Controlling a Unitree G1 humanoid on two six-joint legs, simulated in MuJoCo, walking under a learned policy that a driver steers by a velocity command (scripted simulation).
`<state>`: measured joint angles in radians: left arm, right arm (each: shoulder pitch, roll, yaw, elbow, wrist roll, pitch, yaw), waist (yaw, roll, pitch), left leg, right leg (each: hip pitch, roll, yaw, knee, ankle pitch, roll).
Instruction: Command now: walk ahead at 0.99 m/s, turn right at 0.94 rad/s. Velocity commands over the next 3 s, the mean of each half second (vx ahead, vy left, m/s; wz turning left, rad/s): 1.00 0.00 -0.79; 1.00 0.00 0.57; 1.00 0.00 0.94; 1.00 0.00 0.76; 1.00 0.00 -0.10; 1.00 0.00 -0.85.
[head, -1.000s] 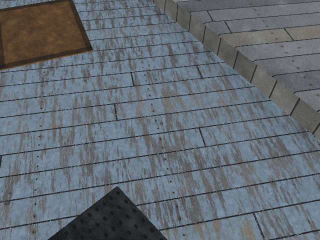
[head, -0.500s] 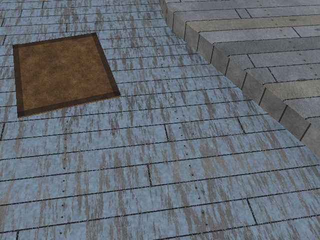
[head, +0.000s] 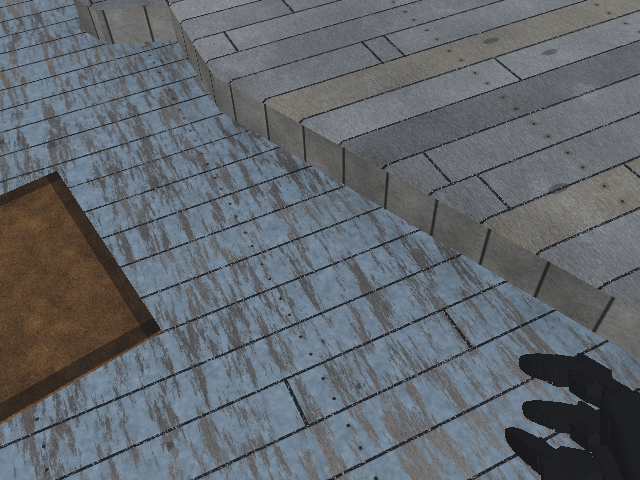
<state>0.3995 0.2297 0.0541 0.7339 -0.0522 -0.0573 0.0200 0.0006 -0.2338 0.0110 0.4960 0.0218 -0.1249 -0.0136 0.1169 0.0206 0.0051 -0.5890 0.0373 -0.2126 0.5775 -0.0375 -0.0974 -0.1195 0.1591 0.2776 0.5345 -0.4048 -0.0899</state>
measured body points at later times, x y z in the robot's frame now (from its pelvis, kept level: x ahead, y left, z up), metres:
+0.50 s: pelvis +0.38 -0.01 -0.03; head +0.41 -0.03 +0.42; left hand +0.72 +0.04 -0.06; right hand +0.19 -0.21 -0.16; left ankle +0.19 +0.20 -0.72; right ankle +0.52 -0.19 -0.71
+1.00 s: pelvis +0.81 -0.14 -0.03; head +0.81 -0.12 +0.42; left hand +0.92 +0.12 -0.16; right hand +0.93 -0.43 -0.11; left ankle +0.95 -0.11 -0.73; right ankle +0.53 -0.20 -0.67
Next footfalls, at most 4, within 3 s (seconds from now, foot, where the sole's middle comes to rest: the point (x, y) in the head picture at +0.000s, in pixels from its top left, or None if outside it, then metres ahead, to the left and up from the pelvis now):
0.06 left None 0.23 0.19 -0.77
0.52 right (478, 463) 0.55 -0.20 -0.77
0.98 left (434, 288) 0.99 -0.12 -0.77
1.40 right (500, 149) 1.36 -0.28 -0.62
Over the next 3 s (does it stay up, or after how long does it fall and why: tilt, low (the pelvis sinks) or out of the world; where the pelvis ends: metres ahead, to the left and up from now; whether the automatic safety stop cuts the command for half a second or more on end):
stays up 2.31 0.58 0.15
